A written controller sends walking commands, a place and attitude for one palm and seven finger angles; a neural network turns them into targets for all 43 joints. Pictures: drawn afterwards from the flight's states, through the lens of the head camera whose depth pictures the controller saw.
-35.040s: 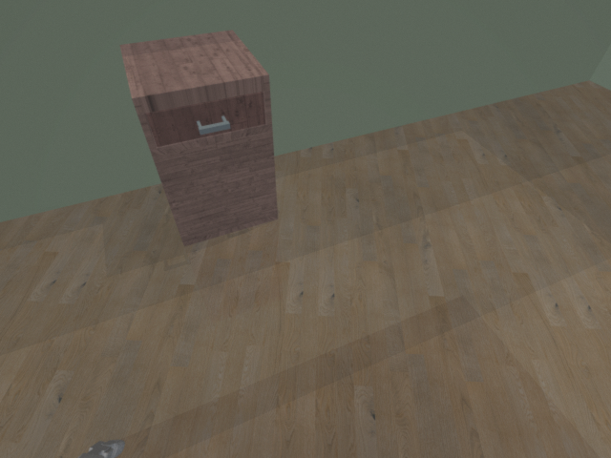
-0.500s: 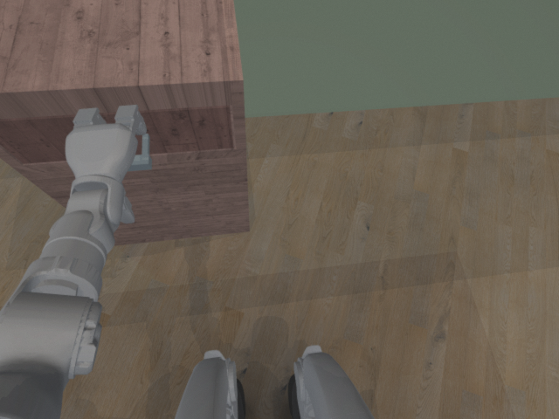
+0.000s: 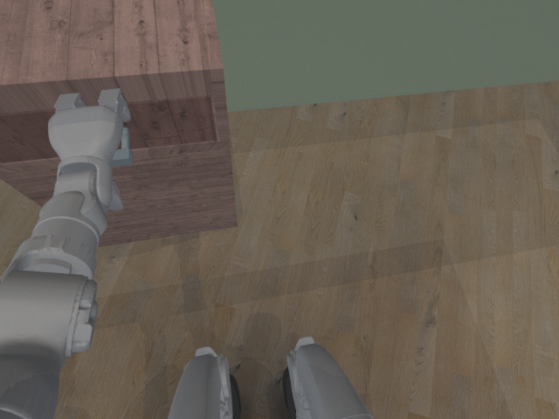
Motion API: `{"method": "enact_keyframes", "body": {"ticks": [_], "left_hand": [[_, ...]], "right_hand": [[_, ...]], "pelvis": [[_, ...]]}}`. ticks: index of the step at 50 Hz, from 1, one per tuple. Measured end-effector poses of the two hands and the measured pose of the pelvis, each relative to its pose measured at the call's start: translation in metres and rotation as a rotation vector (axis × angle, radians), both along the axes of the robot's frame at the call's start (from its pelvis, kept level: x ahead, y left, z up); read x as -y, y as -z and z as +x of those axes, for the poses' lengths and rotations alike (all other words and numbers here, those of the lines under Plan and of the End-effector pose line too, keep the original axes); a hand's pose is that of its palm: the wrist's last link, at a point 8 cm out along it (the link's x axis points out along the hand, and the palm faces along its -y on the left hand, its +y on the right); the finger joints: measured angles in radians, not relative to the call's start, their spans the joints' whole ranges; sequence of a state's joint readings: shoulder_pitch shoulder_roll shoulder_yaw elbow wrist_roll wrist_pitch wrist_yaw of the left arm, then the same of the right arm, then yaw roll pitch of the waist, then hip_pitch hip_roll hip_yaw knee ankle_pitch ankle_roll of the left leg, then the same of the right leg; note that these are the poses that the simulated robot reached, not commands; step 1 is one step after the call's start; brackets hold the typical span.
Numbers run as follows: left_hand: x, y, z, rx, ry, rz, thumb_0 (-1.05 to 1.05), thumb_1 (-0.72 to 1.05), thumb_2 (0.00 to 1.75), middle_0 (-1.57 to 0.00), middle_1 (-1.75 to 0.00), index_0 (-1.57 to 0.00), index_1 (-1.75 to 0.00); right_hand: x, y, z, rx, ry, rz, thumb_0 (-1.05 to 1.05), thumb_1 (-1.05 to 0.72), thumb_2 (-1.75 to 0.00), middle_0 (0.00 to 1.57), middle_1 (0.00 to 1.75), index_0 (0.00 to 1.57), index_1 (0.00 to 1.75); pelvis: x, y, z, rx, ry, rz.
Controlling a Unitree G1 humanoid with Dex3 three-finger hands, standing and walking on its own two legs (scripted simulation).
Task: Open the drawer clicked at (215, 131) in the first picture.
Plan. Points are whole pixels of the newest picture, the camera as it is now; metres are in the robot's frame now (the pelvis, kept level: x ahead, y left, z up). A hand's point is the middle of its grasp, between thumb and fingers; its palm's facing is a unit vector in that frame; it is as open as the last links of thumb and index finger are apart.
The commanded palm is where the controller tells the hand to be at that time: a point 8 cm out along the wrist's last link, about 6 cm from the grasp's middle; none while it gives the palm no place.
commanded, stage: re-aim the fingers above the handle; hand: left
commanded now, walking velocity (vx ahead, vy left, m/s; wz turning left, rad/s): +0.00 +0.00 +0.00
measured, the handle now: (98, 148) +0.56 +0.25 -0.08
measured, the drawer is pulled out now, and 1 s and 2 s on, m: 0.00 0.00 0.00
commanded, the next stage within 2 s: lower the fingers behind the handle in 1.42 s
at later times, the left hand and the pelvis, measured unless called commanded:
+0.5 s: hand (102, 151) +0.52 +0.22 -0.03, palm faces -0.03 -0.04 -1.00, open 13.6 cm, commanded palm +0.51 +0.22 +0.02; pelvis +0.00 +0.00 +0.00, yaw +0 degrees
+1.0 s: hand (92, 158) +0.51 +0.23 -0.03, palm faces -0.10 -0.05 -0.99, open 13.8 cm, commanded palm +0.51 +0.21 +0.02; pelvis -0.01 +0.00 +0.00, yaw +1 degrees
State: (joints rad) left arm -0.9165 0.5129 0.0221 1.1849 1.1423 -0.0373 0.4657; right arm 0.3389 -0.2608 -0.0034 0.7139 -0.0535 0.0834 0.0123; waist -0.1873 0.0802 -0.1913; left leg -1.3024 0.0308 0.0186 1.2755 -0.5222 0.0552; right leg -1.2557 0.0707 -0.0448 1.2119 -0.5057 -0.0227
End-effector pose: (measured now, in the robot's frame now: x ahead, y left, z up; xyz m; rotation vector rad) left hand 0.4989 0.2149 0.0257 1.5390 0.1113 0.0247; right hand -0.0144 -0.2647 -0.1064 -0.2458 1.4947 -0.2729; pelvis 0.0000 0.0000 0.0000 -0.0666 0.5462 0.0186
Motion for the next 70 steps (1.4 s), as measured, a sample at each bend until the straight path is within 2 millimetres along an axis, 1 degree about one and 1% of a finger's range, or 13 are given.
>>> {"method": "enact_keyframes", "body": {"ticks": [5, 9, 18, 26, 34, 41, 44, 47, 53, 58, 61, 66, 70], "left_hand": [[-0.019, 0.011, -0.004, -0.032, -0.062, 0.021, 0.00, -0.49, 0.30, -0.32, -1.22, -0.32, -1.20], [-0.029, 0.012, -0.006, -0.046, -0.059, 0.025, 0.00, -0.49, 0.30, -0.32, -1.21, -0.32, -1.20], [-0.006, -0.001, -0.001, -0.004, 0.032, -0.030, 0.00, -0.49, 0.30, -0.32, -1.20, -0.32, -1.20], [-0.003, -0.001, 0.001, 0.031, 0.017, -0.002, 0.00, -0.49, 0.30, -0.37, -1.23, -0.35, -1.24], [-0.004, -0.002, 0.000, 0.008, -0.015, 0.010, 0.00, -0.49, 0.30, -0.34, -1.21, -0.34, -1.23], [-0.029, -0.005, -0.004, -0.028, -0.075, 0.039, 0.00, -0.49, 0.30, -0.32, -1.20, -0.33, -1.21], [-0.035, -0.005, -0.006, -0.043, -0.062, 0.051, 0.00, -0.49, 0.30, -0.32, -1.20, -0.32, -1.20], [-0.030, -0.002, -0.007, -0.057, -0.027, 0.026, 0.00, -0.49, 0.30, -0.32, -1.20, -0.32, -1.20], [-0.007, 0.001, -0.002, -0.017, 0.055, -0.038, 0.00, -0.49, 0.30, -0.32, -1.20, -0.32, -1.20], [-0.003, 0.002, -0.001, 0.041, 0.043, -0.031, 0.00, -0.49, 0.30, -0.35, -1.23, -0.33, -1.21], [-0.009, 0.000, -0.002, 0.053, 0.000, -0.006, 0.00, -0.49, 0.30, -0.35, -1.22, -0.35, -1.22], [-0.032, -0.006, -0.007, 0.010, -0.102, 0.042, 0.00, -0.49, 0.30, -0.34, -1.21, -0.34, -1.21], [-0.041, -0.012, -0.011, -0.058, -0.105, 0.056, 0.00, -0.49, 0.30, -0.33, -1.21, -0.33, -1.20]], "right_hand": [[0.000, 0.003, -0.004, -0.006, 0.003, 0.002, 0.00, -0.91, -0.90, 0.20, 0.30, 0.20, 0.30], [-0.001, 0.004, -0.003, -0.005, -0.001, -0.005, 0.00, -0.91, -0.90, 0.20, 0.30, 0.20, 0.30], [-0.003, -0.004, 0.014, 0.026, -0.016, -0.021, 0.00, -0.91, -0.90, 0.20, 0.30, 0.20, 0.30], [-0.005, 0.001, 0.020, 0.051, -0.035, -0.008, 0.00, -0.91, -0.90, 0.20, 0.30, 0.20, 0.30], [-0.006, 0.005, 0.008, 0.053, -0.017, 0.006, 0.00, -0.91, -0.90, 0.20, 0.30, 0.20, 0.30], [-0.004, 0.003, -0.007, 0.028, -0.003, 0.000, 0.00, -0.91, -0.90, 0.20, 0.30, 0.20, 0.30], [-0.002, 0.003, -0.012, 0.009, -0.004, -0.009, 0.00, -0.91, -0.90, 0.20, 0.30, 0.20, 0.30], [0.000, 0.001, -0.013, -0.006, -0.007, -0.019, 0.00, -0.91, -0.90, 0.20, 0.30, 0.20, 0.30], [0.002, -0.003, -0.006, 0.002, -0.006, -0.039, 0.00, -0.91, -0.90, 0.20, 0.30, 0.20, 0.30], [0.000, 0.001, 0.003, 0.015, -0.012, -0.023, 0.00, -0.91, -0.90, 0.20, 0.30, 0.20, 0.30], [-0.003, 0.004, 0.009, 0.023, -0.013, 0.001, 0.00, -0.91, -0.90, 0.20, 0.30, 0.20, 0.30], [-0.008, 0.005, 0.017, 0.039, -0.018, 0.034, 0.00, -0.91, -0.90, 0.20, 0.30, 0.20, 0.30], [-0.009, 0.000, 0.022, 0.045, -0.025, 0.036, 0.00, -0.91, -0.90, 0.20, 0.30, 0.20, 0.30]], "pelvis": [[0.000, 0.004, -0.004, -0.007, 0.002, 0.000], [0.000, 0.004, -0.005, -0.015, -0.005, -0.004], [-0.003, -0.002, 0.001, -0.008, -0.020, -0.015], [-0.004, 0.002, -0.003, -0.003, -0.013, -0.012], [-0.003, 0.003, -0.012, 0.003, -0.003, -0.004], [0.000, 0.004, -0.014, 0.001, -0.002, -0.002], [0.000, 0.004, -0.014, -0.002, -0.008, -0.005], [0.000, 0.004, -0.012, -0.005, -0.015, -0.009], [-0.001, 0.004, -0.006, -0.013, -0.018, -0.016], [-0.002, 0.004, -0.003, -0.013, -0.007, -0.014], [-0.002, 0.003, -0.003, -0.008, 0.000, -0.008], [-0.001, -0.003, -0.003, 0.006, 0.001, 0.000], [-0.001, -0.009, -0.001, 0.015, -0.011, -0.001]]}}
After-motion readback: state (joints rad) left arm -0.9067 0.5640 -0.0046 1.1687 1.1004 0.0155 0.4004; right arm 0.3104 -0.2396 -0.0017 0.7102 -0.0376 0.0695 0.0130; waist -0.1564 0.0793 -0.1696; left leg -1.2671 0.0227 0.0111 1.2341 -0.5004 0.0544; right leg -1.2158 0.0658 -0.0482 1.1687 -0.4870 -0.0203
